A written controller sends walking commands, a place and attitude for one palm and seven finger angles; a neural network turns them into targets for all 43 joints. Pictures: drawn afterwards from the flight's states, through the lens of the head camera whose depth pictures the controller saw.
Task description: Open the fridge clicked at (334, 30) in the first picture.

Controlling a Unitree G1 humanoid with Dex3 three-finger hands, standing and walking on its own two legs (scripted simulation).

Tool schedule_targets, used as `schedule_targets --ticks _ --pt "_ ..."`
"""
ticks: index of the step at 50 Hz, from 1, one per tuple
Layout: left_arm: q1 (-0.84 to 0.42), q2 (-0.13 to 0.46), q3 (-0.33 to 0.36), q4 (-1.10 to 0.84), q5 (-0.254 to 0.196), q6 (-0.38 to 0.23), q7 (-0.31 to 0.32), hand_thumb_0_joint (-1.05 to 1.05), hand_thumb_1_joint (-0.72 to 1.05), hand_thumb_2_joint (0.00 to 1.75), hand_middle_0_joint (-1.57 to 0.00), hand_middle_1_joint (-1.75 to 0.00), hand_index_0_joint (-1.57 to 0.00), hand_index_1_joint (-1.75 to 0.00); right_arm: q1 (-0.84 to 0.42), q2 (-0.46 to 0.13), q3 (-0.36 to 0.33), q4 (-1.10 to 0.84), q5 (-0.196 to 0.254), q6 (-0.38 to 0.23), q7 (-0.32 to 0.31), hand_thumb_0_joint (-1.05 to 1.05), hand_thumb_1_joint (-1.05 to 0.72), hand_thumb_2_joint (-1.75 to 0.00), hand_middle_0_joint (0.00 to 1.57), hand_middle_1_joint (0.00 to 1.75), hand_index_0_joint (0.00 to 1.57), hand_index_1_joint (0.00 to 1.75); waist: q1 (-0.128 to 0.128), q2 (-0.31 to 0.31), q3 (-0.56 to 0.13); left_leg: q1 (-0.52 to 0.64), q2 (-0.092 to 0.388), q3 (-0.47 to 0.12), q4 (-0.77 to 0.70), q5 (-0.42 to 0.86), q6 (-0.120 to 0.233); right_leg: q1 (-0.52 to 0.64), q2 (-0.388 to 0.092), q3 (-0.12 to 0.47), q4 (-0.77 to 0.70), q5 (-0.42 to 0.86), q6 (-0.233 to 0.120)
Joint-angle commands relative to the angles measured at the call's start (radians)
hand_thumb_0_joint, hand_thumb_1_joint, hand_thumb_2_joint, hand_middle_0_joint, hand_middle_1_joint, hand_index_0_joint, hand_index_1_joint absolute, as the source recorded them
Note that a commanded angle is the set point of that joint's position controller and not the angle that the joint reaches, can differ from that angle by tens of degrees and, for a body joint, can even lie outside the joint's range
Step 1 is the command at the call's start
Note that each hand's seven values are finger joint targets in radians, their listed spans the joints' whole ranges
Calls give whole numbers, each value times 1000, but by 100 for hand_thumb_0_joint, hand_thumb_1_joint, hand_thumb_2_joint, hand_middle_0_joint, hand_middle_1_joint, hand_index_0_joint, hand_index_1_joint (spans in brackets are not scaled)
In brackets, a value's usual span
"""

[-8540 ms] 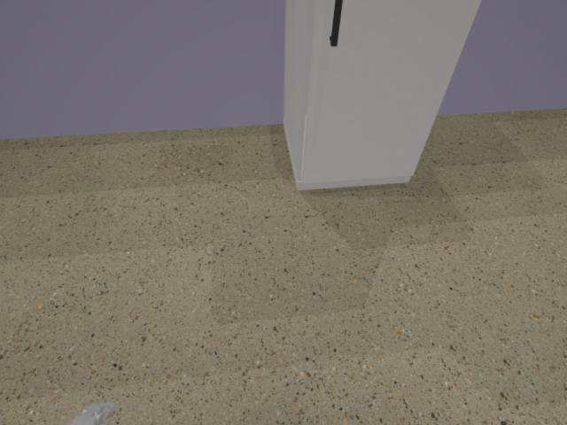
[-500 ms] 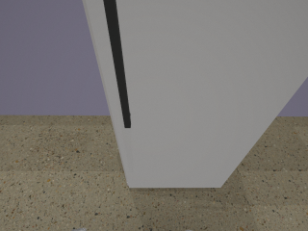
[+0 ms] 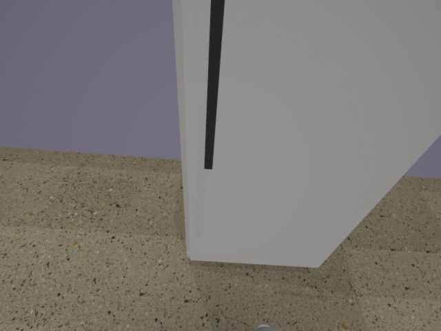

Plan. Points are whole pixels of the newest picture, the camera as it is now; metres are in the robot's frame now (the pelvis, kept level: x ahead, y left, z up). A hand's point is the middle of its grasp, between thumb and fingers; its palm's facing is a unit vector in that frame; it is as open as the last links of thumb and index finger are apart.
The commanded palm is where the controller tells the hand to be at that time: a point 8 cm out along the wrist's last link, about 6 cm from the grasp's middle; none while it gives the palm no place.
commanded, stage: come to a stop and stand still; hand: left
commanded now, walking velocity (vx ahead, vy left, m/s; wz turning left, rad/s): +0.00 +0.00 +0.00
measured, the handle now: (213, 79) +0.48 +0.06 +0.22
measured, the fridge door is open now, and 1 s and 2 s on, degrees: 0 0 0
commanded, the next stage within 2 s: look again from close up in 0.86 s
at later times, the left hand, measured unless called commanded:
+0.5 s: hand out of the picture -0.05 +0.16 -0.17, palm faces +0.01 -0.99 -0.17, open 7.4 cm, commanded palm none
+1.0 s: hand out of the picture -0.07 +0.17 -0.17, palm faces +0.01 -0.98 -0.19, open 7.4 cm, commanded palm none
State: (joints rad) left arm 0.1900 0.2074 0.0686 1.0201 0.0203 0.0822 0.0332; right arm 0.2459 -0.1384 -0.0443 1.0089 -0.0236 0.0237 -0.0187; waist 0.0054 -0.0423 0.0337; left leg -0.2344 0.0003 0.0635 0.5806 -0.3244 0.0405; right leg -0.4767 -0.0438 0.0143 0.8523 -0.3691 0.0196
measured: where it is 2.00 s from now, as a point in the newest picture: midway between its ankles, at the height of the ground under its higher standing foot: outside the picture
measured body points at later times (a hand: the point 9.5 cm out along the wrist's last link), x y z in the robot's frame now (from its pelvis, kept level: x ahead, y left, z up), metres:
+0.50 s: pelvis -0.04 +0.00 +0.01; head -0.05 +0.00 +0.46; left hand -0.05 +0.21 -0.15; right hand -0.06 -0.21 -0.15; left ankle +0.00 +0.09 -0.73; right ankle -0.07 -0.11 -0.73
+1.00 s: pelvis -0.05 +0.01 +0.00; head -0.05 +0.00 +0.45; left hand -0.07 +0.22 -0.15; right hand -0.07 -0.19 -0.16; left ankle +0.00 +0.09 -0.73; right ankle -0.07 -0.11 -0.73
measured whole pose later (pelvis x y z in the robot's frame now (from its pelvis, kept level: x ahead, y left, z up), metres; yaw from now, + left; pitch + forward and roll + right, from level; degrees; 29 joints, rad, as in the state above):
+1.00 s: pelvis -0.05 +0.01 +0.00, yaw +0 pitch -1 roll -1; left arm 0.36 0.11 -0.02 1.12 0.01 -0.03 0.05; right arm 0.33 -0.14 0.00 1.08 -0.02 -0.01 -0.01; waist -0.03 0.05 0.02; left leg -0.31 0.00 0.07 0.55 -0.22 0.06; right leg -0.19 0.00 -0.06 0.52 -0.31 -0.01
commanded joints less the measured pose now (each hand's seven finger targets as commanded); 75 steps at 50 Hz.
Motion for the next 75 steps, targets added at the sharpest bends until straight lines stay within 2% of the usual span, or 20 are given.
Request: schedule_targets --ticks 1,3,6,8,10,12,13,15,21,26,40,41,42,43,44,50,55,61,70,75 --pt "87 37 5 -21 7 -30 -7 0 90 90 -20 -30 -20 -30 -60 -147 -12 -57 2 -28 -21 0 -90 -90 20 30 20 30 39 144 60 -106 205 -202 -378 23 83 25 18 20 170 10 11" --pt "80 24 -9 -17 4 -41 -8 0 90 90 -20 -30 -20 -30 -15 -136 -11 -31 7 -31 -24 0 -90 -90 20 30 20 30 17 120 38 23 209 -193 -349 152 106 16 5 -7 51 -12 19" --pt "48 11 -27 -22 -4 -55 -3 0 90 90 -20 -30 -20 -30 69 -142 -11 9 6 -38 -28 0 -90 -90 20 30 20 30 -29 171 -30 180 243 -238 -310 375 131 82 -9 -26 -167 -82 21" --pt "87 11 -33 4 -9 -63 1 0 90 90 -20 -30 -20 -30 80 -145 -11 31 9 -38 -25 0 -90 -90 20 30 20 30 -20 163 -58 219 235 -230 -267 519 125 161 -2 -33 -328 -32 14" --pt "165 18 -38 50 -10 -79 9 0 90 90 -20 -30 -20 -30 75 -134 -5 45 21 -42 -21 0 -90 -90 20 30 20 30 3 112 -109 177 186 -193 -202 505 66 323 -18 -18 -541 201 5" --pt "160 48 -43 69 -9 -93 16 0 90 90 -20 -30 -20 -30 59 -92 5 47 31 -45 -16 0 -90 -90 20 30 20 30 -17 9 -69 79 109 -116 -189 341 -8 363 -120 85 -525 384 -44" --pt "149 54 -46 70 -11 -95 16 0 90 90 -20 -30 -20 -30 60 -82 9 50 31 -45 -11 0 -90 -90 20 30 20 30 -21 10 -61 78 94 -113 -208 297 -16 354 -145 76 -515 421 -57" --pt "154 32 -51 85 -11 -104 16 0 90 90 -20 -30 -20 -30 55 -89 13 72 18 -39 -13 0 -90 -90 20 30 20 30 -21 -109 -47 120 90 -91 -206 318 -22 321 -113 72 -503 452 -65" --pt "155 10 -60 93 -13 -89 15 0 90 90 -20 -30 -20 -30 70 -90 21 119 18 -30 -10 0 -90 -90 20 30 20 30 -17 3 97 86 95 -114 -288 107 -16 202 -75 56 -566 67 -44" --pt "184 4 -59 99 -13 -85 13 0 90 90 -20 -30 -20 -30 94 -75 23 132 15 -23 -12 0 -90 -90 20 30 20 30 -12 54 123 45 89 -124 -302 21 -17 178 -66 61 -580 -14 -45" --pt "228 -33 -59 112 -12 -94 15 0 90 90 -20 -30 -20 -30 153 -45 21 145 16 -34 -18 0 -90 -90 20 30 20 30 -11 20 76 38 101 -132 -294 50 -11 196 -59 54 -557 40 -48" --pt "264 -1 -75 111 15 -131 42 0 90 90 -20 -30 -20 -30 34 -91 36 63 10 -56 -1 0 -90 -90 20 30 20 30 31 19 114 -53 100 -95 -63 204 -36 196 -87 81 -543 315 -57" --pt "210 39 -64 62 0 -135 35 0 90 90 -20 -30 -20 -30 106 -52 32 40 11 -44 7 0 -90 -90 20 30 20 30 -44 31 39 -14 72 -92 -74 43 -32 160 -127 119 -582 3 -86" --pt "186 47 -56 51 1 -143 27 0 90 90 -20 -30 -20 -30 102 -44 39 53 -2 -44 11 0 -90 -90 20 30 20 30 -36 116 39 16 53 -92 -77 96 -32 134 -129 118 -565 1 -107" --pt "185 41 -61 54 -5 -146 24 0 90 90 -20 -30 -20 -30 141 -47 40 55 -1 -45 10 0 -90 -90 20 30 20 30 -50 104 -1 20 62 -91 -80 98 -24 153 -105 99 -538 -36 -107" --pt "206 -2 -68 36 -5 -128 17 0 90 90 -20 -30 -20 -30 129 -78 39 19 3 -51 2 0 -90 -90 20 30 20 30 -23 19 53 -72 87 -134 -160 49 8 168 -43 51 -449 -4 -86" --pt "219 5 -67 24 -4 -123 17 0 90 90 -20 -30 -20 -30 115 -97 39 22 7 -60 0 0 -90 -90 20 30 20 30 -10 -13 61 -67 97 -138 -192 112 17 199 -43 39 -432 85 -73" --pt "220 24 -62 13 -4 -112 13 0 90 90 -20 -30 -20 -30 92 -119 37 24 6 -65 -4 0 -90 -90 20 30 20 30 1 56 50 -44 111 -143 -229 113 23 225 -41 28 -431 121 -63" --pt "201 44 -61 14 -1 -108 9 0 90 90 -20 -30 -20 -30 70 -138 31 29 9 -69 -6 0 -90 -90 20 30 20 30 -1 53 4 4 118 -140 -237 174 24 258 -49 24 -447 167 -54" --pt "203 43 -62 25 0 -104 7 0 90 90 -20 -30 -20 -30 61 -145 28 37 10 -67 -7 0 -90 -90 20 30 20 30 -2 68 11 16 127 -147 -265 132 23 249 -47 17 -454 151 -50"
